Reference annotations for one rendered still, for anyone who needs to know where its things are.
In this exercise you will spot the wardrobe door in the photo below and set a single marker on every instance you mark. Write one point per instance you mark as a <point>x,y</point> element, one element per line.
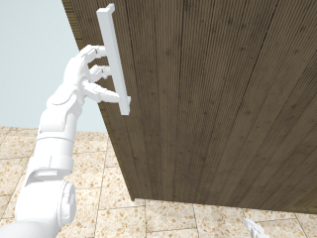
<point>223,106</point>
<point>307,198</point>

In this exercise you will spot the right robot hand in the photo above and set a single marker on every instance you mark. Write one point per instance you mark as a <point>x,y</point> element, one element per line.
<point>256,230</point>

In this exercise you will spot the left robot forearm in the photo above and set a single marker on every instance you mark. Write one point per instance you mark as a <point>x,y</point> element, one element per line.
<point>52,159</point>

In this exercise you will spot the robot left upper arm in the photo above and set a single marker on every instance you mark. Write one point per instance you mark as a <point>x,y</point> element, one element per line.
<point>43,209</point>

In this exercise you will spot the left robot hand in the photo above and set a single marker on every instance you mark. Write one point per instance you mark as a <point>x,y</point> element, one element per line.
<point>77,73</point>

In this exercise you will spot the handle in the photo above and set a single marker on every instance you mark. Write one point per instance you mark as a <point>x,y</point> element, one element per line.
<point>107,29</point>

